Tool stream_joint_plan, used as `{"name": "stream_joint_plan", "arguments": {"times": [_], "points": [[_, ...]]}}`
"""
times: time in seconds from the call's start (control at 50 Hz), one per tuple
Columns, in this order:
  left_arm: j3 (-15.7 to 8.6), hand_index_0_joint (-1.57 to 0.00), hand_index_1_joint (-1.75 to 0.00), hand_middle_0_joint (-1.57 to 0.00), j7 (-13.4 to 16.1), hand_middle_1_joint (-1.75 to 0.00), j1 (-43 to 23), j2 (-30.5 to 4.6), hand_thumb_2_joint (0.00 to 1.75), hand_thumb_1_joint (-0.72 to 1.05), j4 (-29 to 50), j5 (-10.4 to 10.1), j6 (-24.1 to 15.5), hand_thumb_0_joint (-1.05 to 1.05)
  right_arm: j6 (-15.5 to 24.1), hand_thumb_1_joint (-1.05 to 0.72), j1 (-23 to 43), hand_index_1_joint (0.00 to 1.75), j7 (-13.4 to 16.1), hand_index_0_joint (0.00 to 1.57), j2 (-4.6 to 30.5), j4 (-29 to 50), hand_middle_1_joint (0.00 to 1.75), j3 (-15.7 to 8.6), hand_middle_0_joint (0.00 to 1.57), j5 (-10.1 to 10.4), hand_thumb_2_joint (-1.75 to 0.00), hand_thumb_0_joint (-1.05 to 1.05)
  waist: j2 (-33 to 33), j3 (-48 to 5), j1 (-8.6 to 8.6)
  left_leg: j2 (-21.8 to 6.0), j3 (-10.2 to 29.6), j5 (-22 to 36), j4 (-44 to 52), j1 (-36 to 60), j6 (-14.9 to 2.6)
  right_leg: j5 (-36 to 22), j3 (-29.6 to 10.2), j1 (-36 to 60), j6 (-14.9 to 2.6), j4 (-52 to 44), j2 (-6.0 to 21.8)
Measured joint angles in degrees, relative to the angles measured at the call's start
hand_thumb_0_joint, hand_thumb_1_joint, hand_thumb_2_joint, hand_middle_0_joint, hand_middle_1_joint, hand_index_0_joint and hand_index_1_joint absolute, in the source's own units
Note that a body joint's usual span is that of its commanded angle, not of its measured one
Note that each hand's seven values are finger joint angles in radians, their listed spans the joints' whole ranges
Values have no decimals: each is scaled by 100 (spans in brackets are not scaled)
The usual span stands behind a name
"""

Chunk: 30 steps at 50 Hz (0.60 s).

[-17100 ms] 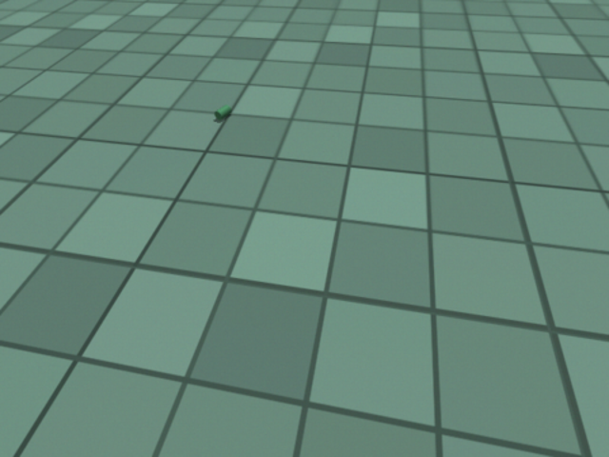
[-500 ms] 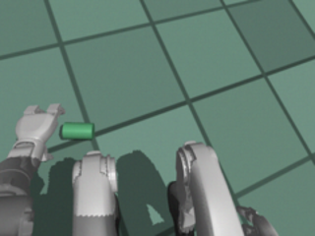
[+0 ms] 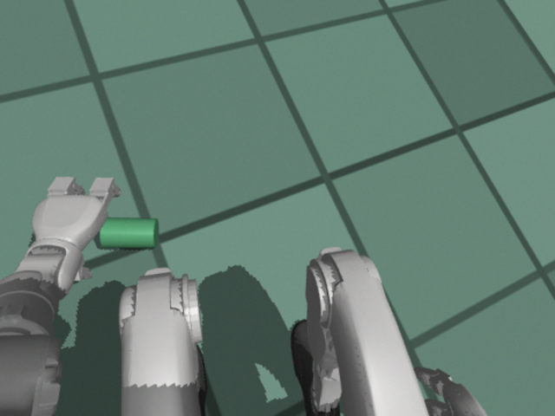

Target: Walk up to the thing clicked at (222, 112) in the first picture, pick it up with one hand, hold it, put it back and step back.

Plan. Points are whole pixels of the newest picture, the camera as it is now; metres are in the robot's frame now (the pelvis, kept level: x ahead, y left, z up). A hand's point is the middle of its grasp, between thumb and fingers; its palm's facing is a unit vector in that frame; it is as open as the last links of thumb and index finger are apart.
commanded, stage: approach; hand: left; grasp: from above
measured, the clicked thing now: (131, 232) +0.43 +0.23 -0.30
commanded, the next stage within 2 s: rest palm in 0.72 s
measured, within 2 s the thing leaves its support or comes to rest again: neither
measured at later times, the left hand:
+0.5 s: hand (90, 229) +0.41 +0.26 -0.18, palm faces -0.49 +0.01 -0.87, open 13.9 cm
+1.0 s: hand (95, 216) +0.43 +0.25 -0.17, palm faces -0.44 +0.01 -0.90, open 13.9 cm
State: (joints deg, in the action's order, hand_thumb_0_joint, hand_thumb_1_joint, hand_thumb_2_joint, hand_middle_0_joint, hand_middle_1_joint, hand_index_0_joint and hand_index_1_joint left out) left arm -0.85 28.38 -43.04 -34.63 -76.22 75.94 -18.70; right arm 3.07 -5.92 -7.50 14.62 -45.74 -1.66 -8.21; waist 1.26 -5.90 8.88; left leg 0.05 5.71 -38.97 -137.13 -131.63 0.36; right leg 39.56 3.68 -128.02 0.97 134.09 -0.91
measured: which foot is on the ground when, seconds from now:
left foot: down 0.00-1.00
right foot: down 0.00-1.00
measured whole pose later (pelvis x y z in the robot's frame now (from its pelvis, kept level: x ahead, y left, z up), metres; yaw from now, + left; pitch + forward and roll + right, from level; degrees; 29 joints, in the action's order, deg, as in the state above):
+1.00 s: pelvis +0.00 +0.00 +0.00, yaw +0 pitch +33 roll -6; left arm -1.1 29.4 -50.6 -34.5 -84.5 74.4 -11.7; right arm 4.9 -4.9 -8.7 15.5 -45.8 -0.2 -9.7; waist 0.2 -5.0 11.8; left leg -0.2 6.2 -38.9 -137.7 -132.3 0.5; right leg 39.0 4.0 -129.1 0.8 134.4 -1.3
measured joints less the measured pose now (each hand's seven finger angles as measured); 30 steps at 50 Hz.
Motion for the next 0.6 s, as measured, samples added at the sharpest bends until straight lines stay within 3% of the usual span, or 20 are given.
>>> {"name": "stream_joint_plan", "arguments": {"times": [0.1, 0.2, 0.3, 0.34, 0.38, 0.48, 0.54, 0.6], "points": [[233, -11, -95, -10, 209, -97, -508, 101, 96, -47, -541, 125, 123, 0, 80, -90, 38, 30, 6, 20, 0, -63, 30, 135, 20, -71, -89, 0, 33, 23, 154, 1, 13, 23, -21, -46, 25, -30, 11, -62, -20, 29, -3], [-75, -10, -96, -8, 410, -99, -869, 63, 96, -47, -953, 259, 332, 0, 156, -90, 50, 30, -21, 20, 17, -23, 30, 278, 20, -173, -89, 0, 13, 147, 420, -17, 90, 15, -102, -86, 54, -68, 79, -113, -45, 73, -32], [-436, -10, -97, -7, 366, -101, -808, -41, 96, -46, -926, 167, 558, 0, 143, -90, -45, 29, -64, 20, 71, 11, 30, 334, 20, -206, -89, 0, -81, 267, 542, -51, 141, -21, -185, -120, 57, -85, 121, -164, -46, 117, -72], [-583, -10, -98, -7, 270, -101, -605, -58, 96, -46, -652, 62, 604, 1, 108, -90, -124, 29, -80, 20, 74, 25, 30, 289, 20, -186, -89, 0, -128, 281, 512, -62, 138, -38, -193, -123, 55, -80, 118, -176, -43, 123, -83], [-553, -10, -98, -7, 130, -102, -395, -44, 95, -46, -366, -94, 656, 1, 53, -90, -211, 29, -91, 20, 55, 21, 30, 204, 20, -155, -89, 0, -170, 263, 430, -68, 114, -53, -173, -111, 49, -63, 96, -174, -39, 116, -85], [-93, -11, -99, -7, -306, -103, -135, 37, 94, -46, 28, -427, 580, 0, -39, -91, -320, 29, -56, 20, -23, -45, 30, 67, 20, -35, -89, 1, -204, 163, 141, -55, 24, -54, -17, -23, 28, -20, 18, -94, -29, 12, -59], [173, -11, -99, -7, -435, -103, -207, 66, 94, -46, -47, -472, 383, 0, -16, -91, -288, 29, -41, 20, -32, -38, 30, 99, 20, 5, -89, 1, -166, 147, 46, -41, 15, -39, 64, 50, 27, -17, 13, -8, -30, -63, -43], [233, -11, -99, -8, -367, -103, -315, 78, 95, -46, -246, -382, 146, 0, 31, -90, -212, 30, -37, 20, -15, -3, 30, 167, 20, 3, -89, 1, -94, 132, 46, -32, 53, -31, 75, 83, 40, -26, 49, 43, -38, -94, -39]]}}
